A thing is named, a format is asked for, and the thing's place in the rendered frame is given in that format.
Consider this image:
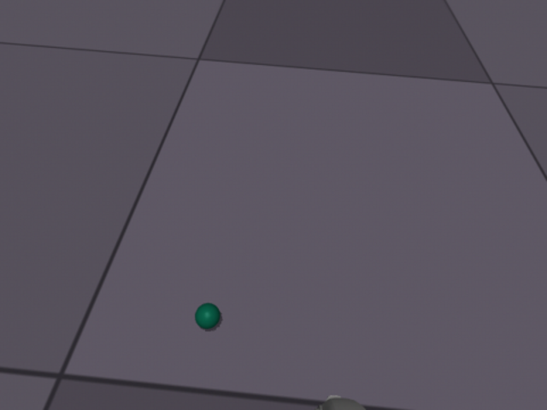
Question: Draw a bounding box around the ball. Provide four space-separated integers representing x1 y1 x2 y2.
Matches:
195 303 220 329

